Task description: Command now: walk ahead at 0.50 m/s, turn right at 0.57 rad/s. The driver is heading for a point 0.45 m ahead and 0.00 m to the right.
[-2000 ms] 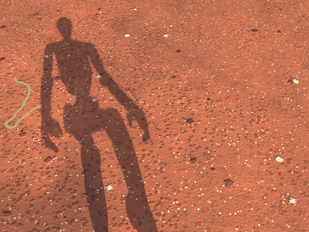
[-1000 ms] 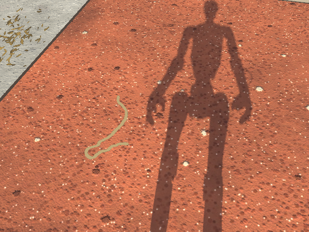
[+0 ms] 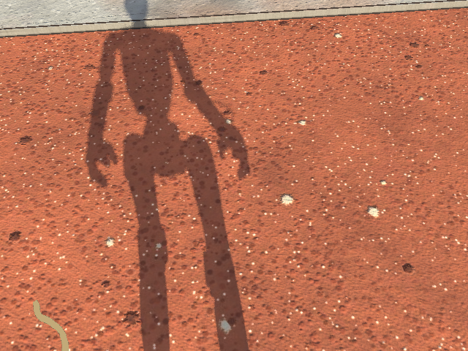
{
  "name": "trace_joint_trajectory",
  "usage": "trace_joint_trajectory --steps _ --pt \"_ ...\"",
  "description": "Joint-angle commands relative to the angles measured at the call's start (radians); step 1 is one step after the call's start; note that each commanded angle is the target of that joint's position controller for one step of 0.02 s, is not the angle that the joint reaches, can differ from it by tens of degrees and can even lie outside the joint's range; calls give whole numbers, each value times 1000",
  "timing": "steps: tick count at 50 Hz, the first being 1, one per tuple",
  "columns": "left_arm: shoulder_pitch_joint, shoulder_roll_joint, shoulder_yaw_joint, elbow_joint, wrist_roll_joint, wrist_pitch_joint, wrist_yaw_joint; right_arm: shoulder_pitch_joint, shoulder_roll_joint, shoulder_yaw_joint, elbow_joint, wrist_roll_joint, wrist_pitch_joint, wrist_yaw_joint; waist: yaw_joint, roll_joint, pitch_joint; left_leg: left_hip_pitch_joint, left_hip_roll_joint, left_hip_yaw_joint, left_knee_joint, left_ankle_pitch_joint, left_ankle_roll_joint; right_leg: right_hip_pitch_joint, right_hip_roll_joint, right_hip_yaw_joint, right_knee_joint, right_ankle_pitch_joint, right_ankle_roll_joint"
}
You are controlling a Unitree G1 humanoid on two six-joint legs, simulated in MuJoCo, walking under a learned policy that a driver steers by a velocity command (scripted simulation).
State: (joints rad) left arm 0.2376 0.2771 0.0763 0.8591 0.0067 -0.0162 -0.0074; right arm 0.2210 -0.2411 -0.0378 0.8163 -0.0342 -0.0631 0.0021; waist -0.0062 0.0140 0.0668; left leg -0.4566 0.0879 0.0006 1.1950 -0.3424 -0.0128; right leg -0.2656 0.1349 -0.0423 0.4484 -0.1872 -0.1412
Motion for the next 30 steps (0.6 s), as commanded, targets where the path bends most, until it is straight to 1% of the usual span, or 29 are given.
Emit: trace_joint_trajectory --steps 1,3,6,9,12,14,15,16,17,18,19,20,21,22,23,24,25,26,27,29,30 --pt "39 122 25 -47 -10 -37 3 73 -87 -21 -49 -16 27 6 -29 -5 -77 -103 28 -19 -86 31 -28 108 -273 312 -224 367 -167" --pt "74 143 30 -42 -7 -42 1 0 -81 -18 -78 -15 36 10 -10 -24 -53 -141 27 -5 -172 104 -43 89 -252 306 -246 319 -153" --pt "135 142 31 -36 -7 -39 0 -129 -85 -14 -121 -10 36 13 38 -53 -25 -200 17 -5 -325 226 -53 124 -233 323 -251 270 -120" --pt "192 149 33 -30 -4 -37 3 -223 -85 -8 -154 -3 31 18 80 -68 -29 -216 -10 -10 -442 300 -49 195 -234 344 -219 303 -102" --pt "230 157 34 -29 5 -34 10 -296 -92 -2 -187 4 19 22 106 -77 -28 -205 -43 -10 -529 299 -36 256 -248 375 -165 384 -95" --pt "222 162 33 -33 10 -36 18 -284 -102 -1 -192 5 10 23 92 -91 -31 -138 -55 -12 -598 280 -12 275 -267 386 -137 423 -73" --pt "203 164 32 -36 10 -38 21 -244 -111 -4 -183 5 6 21 68 -98 -34 -58 -65 -10 -637 260 6 256 -273 387 -121 445 -53" --pt "181 170 31 -39 11 -42 21 -179 -125 -11 -163 5 1 17 38 -103 -50 52 -86 0 -662 225 26 232 -272 383 -80 525 -34" --pt "169 173 30 -37 10 -47 18 -69 -143 -22 -127 3 -6 8 -13 -84 -96 192 -114 19 -703 206 47 221 -245 358 32 622 -16" --pt "169 154 23 -33 5 -53 12 59 -173 -34 -94 -6 -19 -3 -76 -35 -172 377 -69 -15 -746 210 80 162 -185 304 222 581 6" --pt "193 78 1 -61 0 -60 10 214 -244 -46 -91 -27 -26 -19 -118 79 -312 582 180 -284 -761 124 132 36 -119 232 515 267 35" --pt "346 38 -2 -61 -27 -54 13 181 -326 -68 -78 -26 -13 -16 -22 316 -349 692 373 -735 -893 276 274 -230 47 148 750 -366 73" --pt "312 110 5 -23 11 -38 26 108 -223 -52 -92 7 -4 -6 -1 103 -229 572 343 -698 -883 304 276 -287 -37 192 822 -311 68" --pt "226 106 6 -27 15 -34 21 42 -141 -30 -100 18 -8 -1 1 13 -129 456 287 -505 -871 468 259 -266 -57 192 804 -246 77" --pt "184 87 1 -36 13 -31 18 17 -102 -17 -91 15 -12 3 11 -7 -98 398 236 -365 -872 656 235 -247 -81 183 763 -220 86" --pt "160 82 1 -40 18 -22 13 23 -86 -9 -77 19 -19 1 15 34 -91 374 194 -265 -876 793 211 -230 -101 174 715 -212 95" --pt "168 74 -2 -38 23 -11 7 24 -83 -5 -60 22 -25 1 28 79 -96 346 162 -196 -884 889 197 -196 -99 162 687 -202 107" --pt "171 66 -3 -34 24 -3 4 41 -91 -5 -45 24 -33 4 32 96 -113 338 148 -161 -883 976 196 -170 -83 155 669 -186 115" --pt "172 59 -4 -33 21 2 2 48 -100 -5 -34 24 -39 4 40 98 -132 342 144 -135 -883 1026 204 -164 -72 153 651 -171 122" --pt "152 44 -12 -30 18 10 0 42 -111 -4 -20 21 -37 2 51 94 -142 333 137 -88 -892 1035 213 -162 -75 138 574 -141 136" --pt "130 34 -18 -32 20 13 0 36 -109 -1 -13 20 -32 0 52 96 -138 324 126 -63 -894 1024 210 -155 -85 123 506 -122 142"
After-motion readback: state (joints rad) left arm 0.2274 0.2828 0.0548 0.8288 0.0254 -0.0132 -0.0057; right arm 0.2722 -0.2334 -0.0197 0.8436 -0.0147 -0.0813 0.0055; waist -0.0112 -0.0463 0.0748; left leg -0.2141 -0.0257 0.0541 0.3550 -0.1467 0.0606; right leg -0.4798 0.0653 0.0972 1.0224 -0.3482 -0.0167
